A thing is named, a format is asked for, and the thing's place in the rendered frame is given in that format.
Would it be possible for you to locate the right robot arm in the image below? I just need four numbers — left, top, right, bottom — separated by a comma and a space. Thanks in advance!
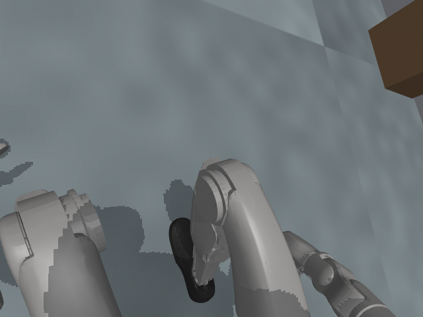
303, 252, 396, 317

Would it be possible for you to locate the right robot foot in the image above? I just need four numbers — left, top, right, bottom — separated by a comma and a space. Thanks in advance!
169, 218, 215, 303

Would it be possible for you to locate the right robot hand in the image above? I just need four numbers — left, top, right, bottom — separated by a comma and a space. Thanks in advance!
283, 231, 320, 277

